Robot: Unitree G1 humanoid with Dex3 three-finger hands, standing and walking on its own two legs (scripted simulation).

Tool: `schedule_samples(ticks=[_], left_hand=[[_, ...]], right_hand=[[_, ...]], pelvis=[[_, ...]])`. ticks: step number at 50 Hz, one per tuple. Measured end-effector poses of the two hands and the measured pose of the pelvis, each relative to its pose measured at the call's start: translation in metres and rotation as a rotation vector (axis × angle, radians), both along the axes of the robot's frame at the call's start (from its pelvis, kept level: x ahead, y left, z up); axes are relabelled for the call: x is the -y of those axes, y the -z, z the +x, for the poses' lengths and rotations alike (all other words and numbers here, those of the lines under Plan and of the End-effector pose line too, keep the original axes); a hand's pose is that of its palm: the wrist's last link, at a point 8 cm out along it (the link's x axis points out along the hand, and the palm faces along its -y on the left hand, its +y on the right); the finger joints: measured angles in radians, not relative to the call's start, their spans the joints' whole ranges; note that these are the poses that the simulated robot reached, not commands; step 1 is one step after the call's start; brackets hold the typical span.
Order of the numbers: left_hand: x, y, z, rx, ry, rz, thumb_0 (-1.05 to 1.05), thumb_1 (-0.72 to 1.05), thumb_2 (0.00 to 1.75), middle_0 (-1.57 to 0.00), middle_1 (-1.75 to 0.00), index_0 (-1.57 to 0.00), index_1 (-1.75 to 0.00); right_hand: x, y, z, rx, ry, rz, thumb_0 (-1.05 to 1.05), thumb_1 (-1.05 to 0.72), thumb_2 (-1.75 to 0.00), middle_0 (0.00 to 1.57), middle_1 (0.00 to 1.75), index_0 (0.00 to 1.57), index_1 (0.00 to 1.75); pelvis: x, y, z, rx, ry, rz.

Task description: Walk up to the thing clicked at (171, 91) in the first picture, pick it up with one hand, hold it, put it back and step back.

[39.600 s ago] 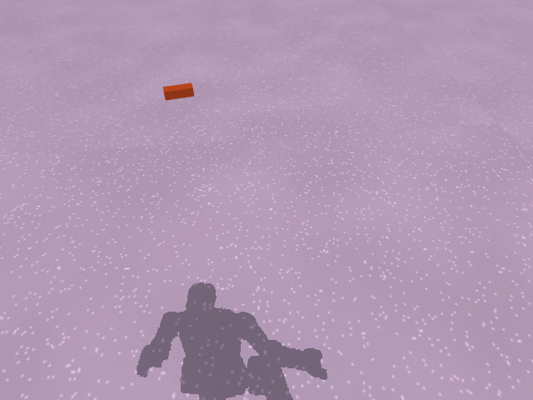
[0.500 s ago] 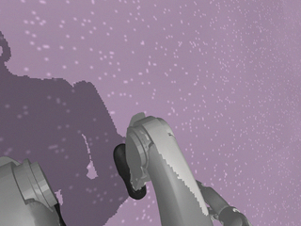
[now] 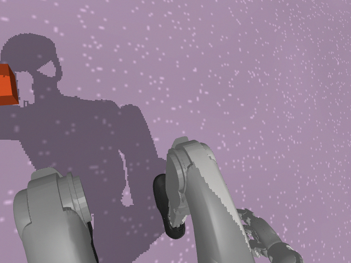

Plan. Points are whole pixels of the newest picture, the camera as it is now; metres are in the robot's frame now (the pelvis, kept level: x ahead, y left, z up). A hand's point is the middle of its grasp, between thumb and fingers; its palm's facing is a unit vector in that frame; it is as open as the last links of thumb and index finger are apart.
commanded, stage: settle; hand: left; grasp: from above
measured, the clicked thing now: out of the picture +0.48 +0.37 -0.25
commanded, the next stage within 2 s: lift in 0.20 s
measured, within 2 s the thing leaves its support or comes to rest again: neither
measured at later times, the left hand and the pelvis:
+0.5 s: hand out of the picture +0.46 +0.36 -0.14, palm faces -0.48 -0.08 -0.87, open 10.1 cm; pelvis -0.01 +0.00 +0.02, yaw +3 degrees
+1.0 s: hand out of the picture +0.38 +0.35 +0.01, palm faces -0.48 -0.12 -0.87, open 10.1 cm; pelvis +0.00 +0.00 +0.12, yaw +9 degrees
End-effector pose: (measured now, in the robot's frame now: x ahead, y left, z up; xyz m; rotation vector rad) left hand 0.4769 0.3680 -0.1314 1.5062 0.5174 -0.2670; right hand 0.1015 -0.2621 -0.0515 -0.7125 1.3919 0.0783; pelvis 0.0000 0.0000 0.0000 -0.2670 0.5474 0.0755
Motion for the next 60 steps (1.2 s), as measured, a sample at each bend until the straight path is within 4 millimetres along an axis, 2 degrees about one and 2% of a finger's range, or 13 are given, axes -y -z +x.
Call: schedule_samples(ticks=[20, 26, 33, 39, 48, 54, 60], left_hand=[[0.008, -0.039, 0.001, 0.009, 0.01, -0.005, -0.01, 0.01, 0.51, -0.61, -0.69, -0.64, -0.64], [0.009, -0.057, -0.009, -0.005, -0.014, -0.023, -0.01, 0.02, 0.49, -0.62, -0.68, -0.65, -0.62], [0.009, -0.087, -0.028, -0.032, -0.018, -0.049, -0.01, 0.03, 0.48, -0.63, -0.65, -0.66, -0.6], [0.009, -0.121, -0.051, -0.032, -0.002, -0.068, -0.01, 0.03, 0.48, -0.63, -0.64, -0.66, -0.58], [0.012, -0.185, -0.085, -0.006, -0.001, -0.058, -0.01, 0.03, 0.51, -0.61, -0.67, -0.64, -0.61], [0.022, -0.237, -0.102, 0.014, -0.008, -0.06, -0.01, 0.01, 0.55, -0.59, -0.7, -0.62, -0.65], [0.037, -0.294, -0.119, 0.033, -0.012, -0.068, -0.01, 0.0, 0.59, -0.57, -0.73, -0.6, -0.67]], right_hand=[[0.002, 0.0, -0.02, -0.022, 0.108, 0.01, 0.0, -0.91, -0.9, 0.2, 0.3, 0.21, 0.3], [0.004, -0.006, -0.022, -0.024, 0.145, 0.016, 0.0, -0.92, -0.91, 0.2, 0.3, 0.21, 0.3], [0.004, -0.018, -0.015, -0.001, 0.175, 0.024, 0.0, -0.92, -0.91, 0.2, 0.3, 0.21, 0.3], [0.002, -0.032, 0.0, 0.041, 0.186, 0.042, 0.01, -0.92, -0.91, 0.2, 0.3, 0.21, 0.3], [-0.007, -0.063, 0.032, 0.144, 0.191, 0.102, 0.01, -0.91, -0.9, 0.2, 0.3, 0.21, 0.3], [-0.013, -0.096, 0.049, 0.2, 0.189, 0.139, 0.01, -0.91, -0.9, 0.2, 0.3, 0.21, 0.3], [-0.017, -0.139, 0.058, 0.249, 0.206, 0.168, 0.01, -0.9, -0.9, 0.2, 0.3, 0.21, 0.3]], pelvis=[[0.001, -0.012, -0.005, -0.036, -0.021, 0.026], [0.002, -0.024, -0.006, -0.052, -0.028, 0.04], [0.003, -0.044, -0.006, -0.069, -0.04, 0.06], [0.003, -0.066, -0.006, -0.075, -0.053, 0.08], [0.003, -0.11, -0.005, -0.064, -0.07, 0.108], [0.005, -0.15, -0.002, -0.035, -0.08, 0.127], [0.006, -0.196, 0.003, 0.016, -0.091, 0.15]])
